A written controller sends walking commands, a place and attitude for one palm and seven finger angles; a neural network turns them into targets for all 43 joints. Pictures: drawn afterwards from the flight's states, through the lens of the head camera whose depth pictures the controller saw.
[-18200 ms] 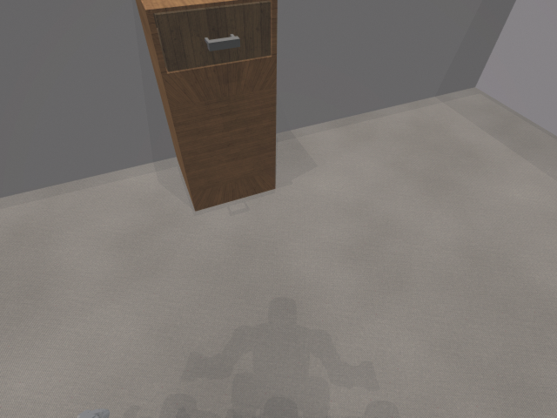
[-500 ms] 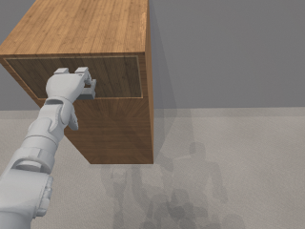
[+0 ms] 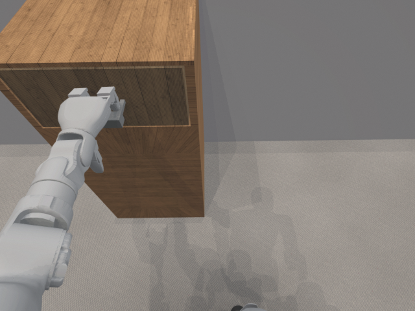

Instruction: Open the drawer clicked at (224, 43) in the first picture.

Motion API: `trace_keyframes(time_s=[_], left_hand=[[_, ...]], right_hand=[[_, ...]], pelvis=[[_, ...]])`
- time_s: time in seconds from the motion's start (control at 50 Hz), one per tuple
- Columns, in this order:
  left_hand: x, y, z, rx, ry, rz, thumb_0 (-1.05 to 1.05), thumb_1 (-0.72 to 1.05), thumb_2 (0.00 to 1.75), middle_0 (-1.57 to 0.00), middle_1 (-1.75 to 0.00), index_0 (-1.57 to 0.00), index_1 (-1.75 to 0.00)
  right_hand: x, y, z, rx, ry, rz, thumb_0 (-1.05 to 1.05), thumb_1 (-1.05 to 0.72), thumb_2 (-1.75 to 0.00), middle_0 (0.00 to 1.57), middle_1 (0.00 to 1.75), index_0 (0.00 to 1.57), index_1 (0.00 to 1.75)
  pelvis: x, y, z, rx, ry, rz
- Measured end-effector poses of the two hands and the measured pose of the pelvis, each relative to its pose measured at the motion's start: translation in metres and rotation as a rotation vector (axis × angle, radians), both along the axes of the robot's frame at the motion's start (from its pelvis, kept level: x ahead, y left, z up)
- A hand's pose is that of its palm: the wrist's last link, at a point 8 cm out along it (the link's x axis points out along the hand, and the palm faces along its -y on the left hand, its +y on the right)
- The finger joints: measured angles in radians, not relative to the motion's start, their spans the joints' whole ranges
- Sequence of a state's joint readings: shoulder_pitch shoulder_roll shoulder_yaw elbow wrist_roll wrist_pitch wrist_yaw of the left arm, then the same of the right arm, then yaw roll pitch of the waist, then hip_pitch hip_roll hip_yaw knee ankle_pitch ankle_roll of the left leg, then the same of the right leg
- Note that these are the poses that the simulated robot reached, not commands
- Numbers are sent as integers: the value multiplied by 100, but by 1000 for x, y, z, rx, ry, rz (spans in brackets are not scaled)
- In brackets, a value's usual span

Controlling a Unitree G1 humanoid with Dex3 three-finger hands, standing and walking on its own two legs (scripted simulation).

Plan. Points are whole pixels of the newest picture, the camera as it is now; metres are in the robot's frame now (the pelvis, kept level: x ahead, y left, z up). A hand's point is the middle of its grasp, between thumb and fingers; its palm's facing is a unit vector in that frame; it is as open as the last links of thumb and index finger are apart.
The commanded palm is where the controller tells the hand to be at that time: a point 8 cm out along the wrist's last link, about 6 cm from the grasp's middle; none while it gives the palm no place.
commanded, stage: lower the fingers behind the handle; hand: left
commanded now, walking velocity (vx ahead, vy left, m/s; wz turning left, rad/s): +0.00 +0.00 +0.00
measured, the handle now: (100, 112) +0.52 +0.25 +0.05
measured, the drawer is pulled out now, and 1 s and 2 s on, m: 0.00 0.00 0.00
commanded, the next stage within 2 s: lift the fingers back up to retry in 0.56 s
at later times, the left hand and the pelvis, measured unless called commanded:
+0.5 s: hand (97, 131) +0.46 +0.24 +0.05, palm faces -0.01 +0.01 -1.00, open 13.9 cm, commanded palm +0.44 +0.23 +0.08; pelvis -0.01 +0.00 -0.01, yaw +1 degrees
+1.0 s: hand (96, 126) +0.46 +0.23 +0.07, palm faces +0.00 -0.01 -1.00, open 13.9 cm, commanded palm +0.44 +0.24 +0.13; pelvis +0.00 +0.00 +0.00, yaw +0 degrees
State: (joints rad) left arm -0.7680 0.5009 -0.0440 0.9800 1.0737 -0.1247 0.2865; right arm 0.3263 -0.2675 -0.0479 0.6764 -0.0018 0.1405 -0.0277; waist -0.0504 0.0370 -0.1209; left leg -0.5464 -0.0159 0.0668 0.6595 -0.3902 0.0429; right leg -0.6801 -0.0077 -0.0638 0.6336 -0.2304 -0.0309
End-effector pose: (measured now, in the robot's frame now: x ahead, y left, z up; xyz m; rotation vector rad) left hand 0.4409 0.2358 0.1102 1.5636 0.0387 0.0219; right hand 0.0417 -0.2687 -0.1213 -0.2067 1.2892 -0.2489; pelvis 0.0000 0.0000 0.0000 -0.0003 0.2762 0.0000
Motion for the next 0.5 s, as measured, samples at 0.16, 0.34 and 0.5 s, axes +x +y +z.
trace_keyframes(time_s=[0.16,0.34,0.5], left_hand=[[-2,-2,-1,6,-1,16,0,-49,30,-31,-119,-28,-126],[-2,-2,-2,17,3,16,0,-49,30,-31,-119,-26,-128],[-1,-3,-1,21,4,16,0,-49,30,-32,-120,-27,-130]], right_hand=[[-3,3,-3,8,-4,4,0,-90,-90,20,30,20,30],[-6,2,-3,-3,-20,10,0,-90,-90,20,30,20,30],[-12,1,-4,-8,-11,13,0,-90,-90,20,30,20,30]], pelvis=[[-5,1,-2,-1,2,3],[-11,1,-6,0,9,5],[-14,1,-8,-1,15,10]])
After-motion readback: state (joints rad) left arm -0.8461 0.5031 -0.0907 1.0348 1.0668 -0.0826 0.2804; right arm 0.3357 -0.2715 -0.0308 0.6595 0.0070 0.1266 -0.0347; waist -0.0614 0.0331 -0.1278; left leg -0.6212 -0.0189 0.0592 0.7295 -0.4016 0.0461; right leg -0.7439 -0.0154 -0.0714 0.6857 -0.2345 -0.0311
